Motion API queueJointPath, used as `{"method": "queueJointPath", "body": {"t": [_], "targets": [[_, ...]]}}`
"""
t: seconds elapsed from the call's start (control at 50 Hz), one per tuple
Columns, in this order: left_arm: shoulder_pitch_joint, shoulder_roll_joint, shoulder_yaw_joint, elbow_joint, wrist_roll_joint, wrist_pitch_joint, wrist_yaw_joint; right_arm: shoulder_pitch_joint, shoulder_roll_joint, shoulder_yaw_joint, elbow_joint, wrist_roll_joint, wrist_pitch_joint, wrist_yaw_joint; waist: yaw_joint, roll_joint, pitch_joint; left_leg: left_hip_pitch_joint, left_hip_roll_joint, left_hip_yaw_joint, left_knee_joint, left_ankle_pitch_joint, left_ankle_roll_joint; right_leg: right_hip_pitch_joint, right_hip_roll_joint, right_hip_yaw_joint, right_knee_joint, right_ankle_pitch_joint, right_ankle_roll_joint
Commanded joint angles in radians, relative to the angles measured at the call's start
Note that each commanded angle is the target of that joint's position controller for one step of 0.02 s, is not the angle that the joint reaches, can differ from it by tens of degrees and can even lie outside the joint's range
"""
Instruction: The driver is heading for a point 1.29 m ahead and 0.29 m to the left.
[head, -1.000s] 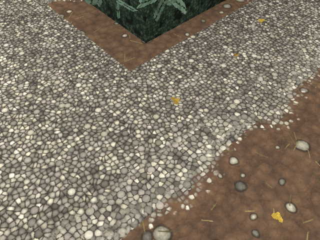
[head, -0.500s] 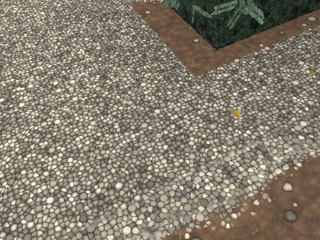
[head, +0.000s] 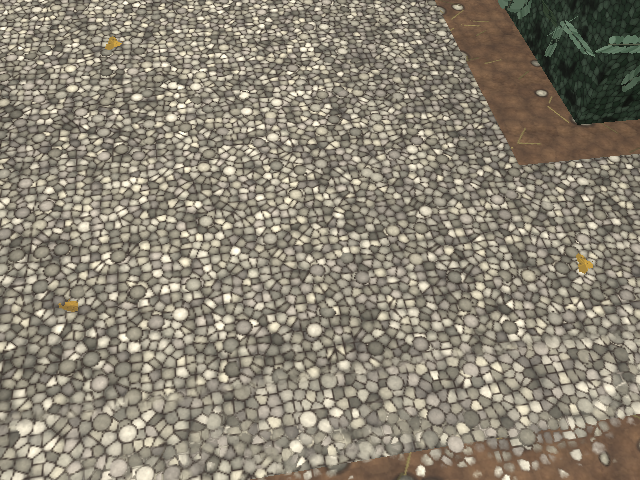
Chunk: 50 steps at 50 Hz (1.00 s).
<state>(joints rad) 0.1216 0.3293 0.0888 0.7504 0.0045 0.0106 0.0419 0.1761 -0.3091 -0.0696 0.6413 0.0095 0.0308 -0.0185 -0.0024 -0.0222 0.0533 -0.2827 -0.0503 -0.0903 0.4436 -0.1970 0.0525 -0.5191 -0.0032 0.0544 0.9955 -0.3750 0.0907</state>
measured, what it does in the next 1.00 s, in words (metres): walks ahead, turning left: right foot, then left foot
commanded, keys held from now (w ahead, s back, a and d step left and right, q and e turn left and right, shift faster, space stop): q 0.32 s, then w+q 0.34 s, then w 0.34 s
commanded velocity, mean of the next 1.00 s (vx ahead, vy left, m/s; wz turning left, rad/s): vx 0.23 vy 0.00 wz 0.50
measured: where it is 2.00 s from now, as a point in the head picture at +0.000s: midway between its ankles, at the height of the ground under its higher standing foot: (148, 363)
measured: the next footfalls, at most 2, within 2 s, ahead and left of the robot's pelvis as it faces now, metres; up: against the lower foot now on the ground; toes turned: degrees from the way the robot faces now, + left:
right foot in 0.22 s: +0.07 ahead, -0.14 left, +0.00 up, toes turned +14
left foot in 0.68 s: +0.03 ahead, +0.15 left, +0.00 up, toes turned +27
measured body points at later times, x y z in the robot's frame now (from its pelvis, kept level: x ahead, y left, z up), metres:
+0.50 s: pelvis +0.01 -0.02 +0.00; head +0.04 -0.03 +0.45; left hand +0.04 +0.28 -0.09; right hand +0.23 -0.26 -0.10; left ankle -0.04 +0.11 -0.68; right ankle +0.03 -0.15 -0.74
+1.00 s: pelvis +0.14 +0.12 +0.00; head +0.15 +0.16 +0.45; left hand +0.19 +0.43 -0.10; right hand +0.30 -0.11 -0.11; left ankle +0.00 +0.13 -0.74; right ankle +0.39 +0.07 -0.69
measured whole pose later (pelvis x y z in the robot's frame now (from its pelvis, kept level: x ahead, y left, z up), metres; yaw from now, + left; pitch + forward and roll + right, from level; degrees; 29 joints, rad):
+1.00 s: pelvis +0.14 +0.12 +0.00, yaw +29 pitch +2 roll -1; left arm 0.09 0.30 0.05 0.71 -0.01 -0.08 -0.05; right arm 0.42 -0.27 -0.03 0.74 0.01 -0.06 -0.01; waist -0.06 -0.05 0.03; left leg 0.05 -0.06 -0.03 0.22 -0.30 0.08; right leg -0.69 -0.07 0.00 0.65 0.10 0.02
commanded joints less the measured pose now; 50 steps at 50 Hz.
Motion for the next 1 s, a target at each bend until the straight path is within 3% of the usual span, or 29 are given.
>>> {"method": "queueJointPath", "body": {"t": [0.02, 0.14, 0.2, 0.22, 0.24, 0.26, 0.28, 0.3, 0.32, 0.34, 0.38, 0.42, 0.5, 0.58, 0.62, 0.64, 0.66, 0.68, 0.7, 0.72, 0.74, 0.76, 0.78, 0.82, 0.88, 0.94, 1.0], "targets": [[-0.021, 0.059, 0.010, -0.071, -0.002, -0.015, -0.002, -0.023, -0.181, -0.051, -0.072, 0.002, -0.009, -0.014, -0.007, 0.160, -0.146, 0.152, 0.229, -0.262, -0.089, 0.266, 0.179, -0.011, 0.009, 0.030, -0.131, 0.032, 0.008], [-0.018, 0.077, 0.014, -0.086, -0.014, -0.035, -0.025, -0.041, -0.190, -0.054, -0.082, 0.004, 0.003, -0.003, -0.016, 0.193, -0.127, 0.095, 0.212, -0.397, -0.069, 0.193, 0.170, 0.119, 0.045, 0.042, -0.328, 0.007, -0.018], [0.051, 0.075, 0.021, -0.071, -0.015, -0.049, -0.036, -0.077, -0.177, -0.050, -0.091, 0.021, 0.013, -0.007, 0.032, 0.184, -0.140, 0.077, 0.164, -0.421, -0.005, 0.210, 0.118, 0.269, 0.046, 0.022, -0.591, 0.162, -0.050], [0.076, 0.109, 0.032, -0.067, -0.007, -0.050, -0.033, -0.057, -0.151, -0.042, -0.091, 0.022, 0.013, -0.011, 0.031, 0.141, -0.155, 0.008, 0.121, -0.387, 0.050, 0.099, 0.069, 0.378, -0.034, 0.068, -0.651, 0.257, -0.081], [0.076, 0.171, 0.042, -0.081, 0.009, -0.042, -0.025, 0.008, -0.090, -0.027, -0.085, 0.006, 0.012, -0.008, -0.014, -0.080, -0.182, -0.110, 0.007, -0.236, 0.266, -0.217, 0.005, 0.483, -0.248, 0.258, -0.679, 0.400, -0.164], [0.058, 0.202, 0.046, -0.077, 0.041, -0.038, -0.031, -0.004, -0.144, -0.046, -0.111, 0.015, 0.004, -0.009, -0.021, -0.276, -0.116, -0.282, -0.095, -0.081, 0.462, -0.465, -0.048, 0.413, -0.385, 0.460, -0.705, 0.519, -0.331], [0.013, 0.142, 0.030, -0.106, 0.034, -0.042, -0.030, 0.027, -0.216, -0.070, -0.086, 0.002, 0.001, -0.012, -0.023, -0.169, -0.106, -0.288, -0.021, -0.095, 0.645, -0.426, -0.083, 0.383, -0.396, 0.416, -0.702, 0.501, -0.367], [-0.032, 0.095, 0.016, -0.115, 0.024, -0.041, -0.024, 0.038, -0.226, -0.080, -0.064, 0.009, 0.007, -0.010, -0.038, -0.122, -0.090, -0.288, -0.010, -0.082, 0.713, -0.358, -0.098, 0.361, -0.332, 0.311, -0.689, 0.463, -0.327], [-0.057, 0.081, 0.011, -0.125, 0.013, -0.038, -0.019, 0.059, -0.195, -0.077, -0.040, 0.010, 0.019, -0.013, -0.044, -0.098, -0.080, -0.294, -0.005, -0.066, 0.759, -0.303, -0.119, 0.362, -0.273, 0.228, -0.681, 0.412, -0.291], [-0.045, 0.074, 0.007, -0.120, -0.001, -0.035, -0.012, 0.057, -0.173, -0.070, -0.042, 0.008, 0.027, -0.010, -0.026, -0.099, -0.075, -0.337, 0.010, -0.050, 0.785, -0.237, -0.132, 0.389, -0.258, 0.196, -0.699, 0.308, -0.284], [0.017, 0.085, 0.008, -0.108, -0.004, -0.028, 0.002, 0.006, -0.127, -0.052, -0.071, 0.018, 0.024, 0.004, 0.018, -0.142, -0.058, -0.388, 0.037, 0.019, 0.719, -0.166, -0.140, 0.424, -0.226, 0.154, -0.761, 0.067, -0.275], [0.082, 0.105, 0.014, -0.099, 0.001, -0.028, 0.009, -0.062, -0.115, -0.042, -0.102, 0.020, 0.012, 0.012, 0.069, -0.152, -0.056, -0.430, 0.061, 0.042, 0.630, -0.162, -0.145, 0.495, -0.252, 0.168, -0.793, -0.037, -0.284], [0.107, 0.150, 0.031, -0.095, -0.009, -0.042, -0.002, -0.086, -0.080, -0.023, -0.125, 0.009, -0.010, 0.031, 0.083, -0.136, -0.055, -0.351, 0.104, 0.083, 0.445, -0.175, -0.119, 0.489, -0.291, 0.114, -0.819, -0.057, -0.282], [0.088, 0.174, 0.041, -0.090, -0.028, -0.058, -0.032, -0.043, -0.081, -0.018, -0.114, 0.014, -0.021, 0.048, 0.052, -0.139, -0.024, -0.152, 0.100, 0.145, 0.268, -0.171, -0.060, 0.355, -0.289, 0.016, -0.820, -0.039, -0.269], [0.070, 0.173, 0.041, -0.082, -0.043, -0.058, -0.046, 0.022, -0.078, -0.020, -0.092, 0.016, -0.023, 0.051, 0.004, -0.109, -0.031, -0.026, 0.082, 0.180, 0.146, -0.104, -0.026, 0.308, -0.290, -0.026, -0.760, -0.051, -0.251], [0.066, 0.155, 0.036, -0.077, -0.044, -0.057, -0.049, 0.092, -0.081, -0.026, -0.060, 0.016, -0.023, 0.050, -0.030, -0.080, -0.045, 0.088, 0.049, 0.209, 0.095, -0.081, -0.011, 0.249, -0.270, -0.066, -0.685, -0.052, -0.232], [0.083, 0.108, 0.020, -0.073, -0.032, -0.059, -0.052, 0.201, -0.121, -0.049, -0.022, 0.021, -0.023, 0.042, -0.072, -0.014, -0.088, 0.256, 0.017, 0.199, 0.069, -0.106, 0.016, 0.167, -0.224, -0.133, -0.519, -0.005, -0.198], [0.056, 0.031, -0.009, -0.096, 0.000, -0.064, -0.058, 0.340, -0.202, -0.075, 0.000, 0.024, -0.027, 0.028, -0.131, 0.212, -0.115, 0.429, 0.194, -0.100, -0.053, -0.187, 0.086, -0.039, -0.134, -0.230, -0.122, -0.074, -0.118], [0.000, 0.006, -0.020, -0.180, 0.002, -0.089, -0.055, 0.325, -0.318, -0.083, -0.043, 0.013, -0.054, 0.032, -0.100, 0.367, -0.126, 0.496, 0.414, -0.662, -0.228, -0.411, 0.283, -0.381, 0.025, -0.119, 0.149, -0.231, -0.074], [-0.032, 0.099, -0.001, -0.177, -0.038, -0.111, -0.059, 0.304, -0.220, -0.059, -0.042, 0.007, -0.080, 0.041, -0.125, 0.223, -0.096, 0.458, 0.445, -0.658, -0.276, -0.469, 0.314, -0.447, -0.044, -0.001, 0.250, -0.174, -0.094], [-0.023, 0.124, 0.006, -0.170, -0.052, -0.122, -0.067, 0.263, -0.165, -0.037, -0.041, 0.001, -0.095, 0.042, -0.090, 0.211, -0.034, 0.409, 0.412, -0.549, -0.262, -0.414, 0.278, -0.453, -0.081, 0.004, 0.233, -0.070, -0.119], [0.006, 0.120, 0.006, -0.141, -0.034, -0.125, -0.069, 0.215, -0.127, -0.023, -0.047, -0.001, -0.101, 0.043, -0.060, 0.151, -0.008, 0.356, 0.361, -0.431, -0.244, -0.307, 0.237, -0.412, -0.113, 0.000, 0.189, 0.024, -0.121], [0.011, 0.119, 0.008, -0.127, -0.010, -0.125, -0.070, 0.166, -0.114, -0.015, -0.051, -0.004, -0.099, 0.040, -0.037, 0.133, 0.007, 0.302, 0.316, -0.339, -0.245, -0.173, 0.204, -0.362, -0.126, 0.000, 0.117, 0.094, -0.113], [0.031, 0.099, 0.005, -0.102, -0.001, -0.116, -0.079, 0.142, -0.120, -0.011, -0.051, -0.014, -0.100, 0.028, -0.015, 0.133, -0.004, 0.251, 0.265, -0.214, -0.264, 0.080, 0.175, -0.279, -0.117, -0.028, 0.056, 0.214, -0.089], [-0.010, 0.057, -0.012, -0.099, -0.001, -0.106, -0.078, 0.178, -0.129, -0.011, -0.014, -0.008, -0.103, 0.013, -0.023, 0.088, -0.013, 0.253, 0.233, -0.098, -0.268, 0.303, 0.155, -0.254, -0.094, -0.049, -0.090, 0.348, -0.055], [-0.121, 0.020, -0.032, -0.125, -0.013, -0.110, -0.087, 0.219, -0.133, -0.010, 0.027, -0.003, -0.103, 0.002, -0.060, 0.103, 0.016, 0.212, 0.198, -0.026, -0.294, 0.306, 0.120, -0.172, -0.056, -0.081, -0.305, 0.491, -0.055], [-0.216, 0.009, -0.041, -0.152, -0.022, -0.119, -0.105, 0.274, -0.138, -0.011, 0.071, 0.004, -0.103, 0.000, -0.089, 0.098, 0.059, 0.235, 0.222, -0.030, -0.310, 0.257, 0.119, -0.139, -0.033, -0.084, -0.438, 0.547, -0.077]]}}
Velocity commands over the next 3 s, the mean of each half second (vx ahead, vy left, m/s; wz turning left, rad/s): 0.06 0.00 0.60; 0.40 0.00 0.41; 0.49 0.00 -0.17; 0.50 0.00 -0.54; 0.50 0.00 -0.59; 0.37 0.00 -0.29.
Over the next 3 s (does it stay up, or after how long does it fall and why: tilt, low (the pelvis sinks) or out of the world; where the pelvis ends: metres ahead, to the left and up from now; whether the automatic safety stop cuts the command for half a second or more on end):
stays up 1.16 0.32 0.00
